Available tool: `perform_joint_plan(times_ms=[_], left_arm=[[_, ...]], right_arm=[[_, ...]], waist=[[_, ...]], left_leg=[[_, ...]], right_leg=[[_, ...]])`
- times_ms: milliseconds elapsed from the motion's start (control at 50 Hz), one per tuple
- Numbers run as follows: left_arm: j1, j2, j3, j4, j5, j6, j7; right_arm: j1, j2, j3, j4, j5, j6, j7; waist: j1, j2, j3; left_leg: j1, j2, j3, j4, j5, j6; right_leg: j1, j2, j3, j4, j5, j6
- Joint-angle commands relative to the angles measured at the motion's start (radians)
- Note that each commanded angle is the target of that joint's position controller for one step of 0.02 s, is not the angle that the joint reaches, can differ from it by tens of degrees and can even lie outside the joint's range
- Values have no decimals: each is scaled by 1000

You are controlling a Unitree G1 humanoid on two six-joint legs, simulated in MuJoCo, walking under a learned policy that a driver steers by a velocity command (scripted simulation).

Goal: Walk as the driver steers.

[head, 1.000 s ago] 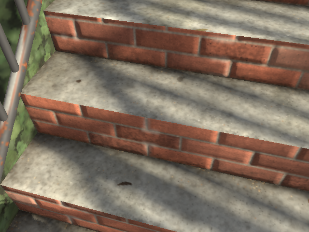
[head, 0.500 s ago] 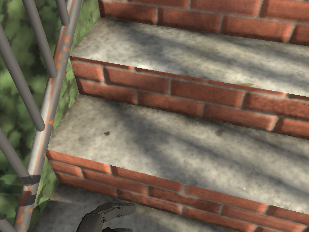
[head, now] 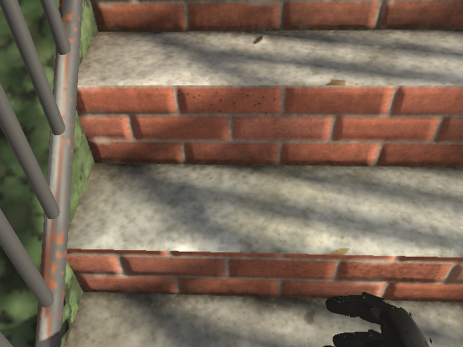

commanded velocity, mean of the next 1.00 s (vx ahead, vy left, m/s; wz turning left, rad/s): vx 0.50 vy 0.00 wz -0.58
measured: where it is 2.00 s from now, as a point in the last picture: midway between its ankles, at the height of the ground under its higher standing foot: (459, 90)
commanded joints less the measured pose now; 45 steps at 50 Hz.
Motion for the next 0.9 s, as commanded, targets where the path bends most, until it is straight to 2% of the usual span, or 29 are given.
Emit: perform_joint_plan(times_ms=[20,40,60,80,120,140,200,240,280,360,420,440,480,500,520,560,580,600,620,640,660,680,700,760,780,800,840,880,900], left_arm=[[-143,98,57,8,30,8,-35],[-123,108,61,-3,0,13,-30],[-135,74,49,1,-14,13,-9],[-188,67,45,-23,-2,19,9],[-185,28,32,-42,-2,52,18],[-187,1,18,-46,-1,63,11],[-352,16,-3,-113,-29,53,9],[-390,14,-18,-109,-46,58,1],[-440,7,-32,-146,-59,54,10],[-616,39,-45,-267,-41,98,21],[-777,33,-66,-366,-24,142,29],[-827,18,-71,-404,-15,159,34],[-1050,48,-71,-501,-3,201,27],[-965,-27,-81,-508,0,218,-7],[-929,-16,-77,-515,-25,225,-20],[-707,56,-55,-439,-30,200,-16],[-597,92,-34,-412,-40,189,9],[-332,150,-24,-339,-44,201,43],[-40,224,8,-222,-19,209,60],[105,291,42,-137,21,195,57],[78,278,65,-86,48,144,74],[10,205,45,-46,40,97,69],[-53,121,31,-19,12,72,54],[-249,-27,-23,-13,50,61,16],[-264,-33,-24,-27,51,54,22],[-253,-33,-31,-21,63,49,34],[-193,43,-35,-26,117,31,39],[-137,126,-27,-66,96,14,47],[-198,135,-26,-116,50,11,46]], right_arm=[[498,-280,-75,108,-23,4,-11],[430,-294,-83,152,0,-19,3],[328,-223,-79,191,26,-27,4],[273,-92,-54,237,35,-34,4],[204,75,-9,286,44,-58,-9],[199,50,-17,301,43,-70,-24],[299,-5,-37,378,-27,-73,-8],[422,-3,-25,438,-56,-56,13],[468,-8,-6,475,-90,-59,14],[544,-11,10,470,-96,-90,5],[784,-11,18,536,-137,-84,6],[866,-5,20,569,-135,-86,10],[760,-23,13,542,-53,-82,68],[702,-110,5,518,-15,-110,75],[727,-184,-6,530,-2,-144,77],[697,-333,-60,480,33,-160,57],[670,-354,-68,476,4,-155,73],[690,-258,-55,440,-100,-139,96],[627,-247,-64,404,-83,-120,123],[594,-157,-77,409,-32,-96,143],[562,-101,-83,396,3,-89,125],[485,-55,-72,363,-27,-94,104],[412,-48,-70,329,-22,-88,87],[330,8,-33,237,-2,-57,45],[315,-1,-30,225,6,-54,43],[307,-3,-21,217,11,-63,43],[186,-23,-17,121,26,-71,32],[79,-85,-29,66,50,-61,18],[-3,-115,-32,30,48,-48,3]], waist=[[-318,386,-66],[-221,333,68],[-142,222,133],[-91,64,131],[-37,10,128],[-15,57,173],[-33,27,191],[-63,117,194],[-43,77,208],[-68,85,180],[-164,105,213],[-178,129,220],[-133,133,268],[-25,244,193],[13,258,122],[68,320,41],[118,391,4],[157,250,-250],[245,111,-291],[217,-63,-202],[159,-1,-2],[86,-37,77],[15,18,116],[-175,86,174],[-188,-15,193],[-194,-24,194],[-202,101,170],[-129,16,150],[-127,33,130]], left_leg=[[878,293,-1295,-1049,-585,327],[717,295,-1202,-1060,-722,264],[590,308,-995,-997,-512,258],[561,297,-810,-964,-331,245],[544,241,-535,-952,-36,151],[558,200,-421,-989,48,134],[659,189,-216,-1083,140,116],[781,230,-229,-1128,173,149],[874,236,-163,-1138,184,108],[882,215,-8,-1236,288,128],[1056,271,-19,-1316,371,152],[1155,294,-24,-1341,436,165],[911,323,66,-1505,801,165],[817,327,130,-1412,1548,196],[883,333,159,-1305,2053,182],[1211,348,140,-1161,2380,142],[1240,340,117,-1047,2476,136],[855,287,21,-736,2348,132],[577,135,-31,-442,1582,136],[322,-53,-189,168,716,89],[114,-88,-402,517,723,93],[-8,-82,-413,704,711,109],[-101,-74,-401,772,682,143],[-203,-2,-283,824,553,216],[-246,-17,-244,986,420,211],[-289,-26,-227,1059,386,214],[-137,4,-146,803,536,195],[72,42,-102,591,541,79],[254,34,-46,375,417,16]], right_leg=[[-779,138,74,1053,327,-58],[-885,100,27,1292,356,-91],[-866,62,-55,1447,359,-115],[-876,59,-85,1510,341,-160],[-854,34,-50,1439,350,-198],[-875,40,-58,1415,287,-200],[-1008,22,-176,1438,183,-237],[-1193,44,-175,1752,131,-280],[-1338,45,-154,1842,125,-316],[-1304,-39,-302,1672,148,-270],[-1390,-109,-374,1433,160,-257],[-1429,-114,-395,1369,143,-260],[-1084,-124,-550,1044,-149,-260],[-795,-54,-645,1063,-111,-221],[-686,4,-635,1006,-134,-201],[-570,115,-660,615,-188,-170],[-413,155,-617,480,-204,-165],[159,91,-331,526,156,-252],[405,7,17,142,-23,-287],[328,-135,421,-171,-218,-355],[204,-153,411,-203,-301,-265],[103,-131,309,-135,-306,-246],[53,-109,263,-127,-327,-239],[-155,-74,-40,-190,-50,-161],[-194,-53,-90,-225,-56,-164],[-234,-37,-107,-245,-120,-154],[-415,18,-163,-270,-228,-105],[-509,38,-211,-359,-104,-129],[-586,28,-209,-444,-40,-160]])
